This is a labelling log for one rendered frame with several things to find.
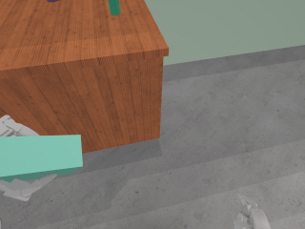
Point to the sponge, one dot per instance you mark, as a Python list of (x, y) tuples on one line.
[(33, 156)]

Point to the left robot hand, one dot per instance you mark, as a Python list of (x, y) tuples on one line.
[(20, 189)]

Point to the table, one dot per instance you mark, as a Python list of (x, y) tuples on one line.
[(70, 67)]

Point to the right robot hand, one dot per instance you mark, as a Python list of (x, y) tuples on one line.
[(256, 218)]

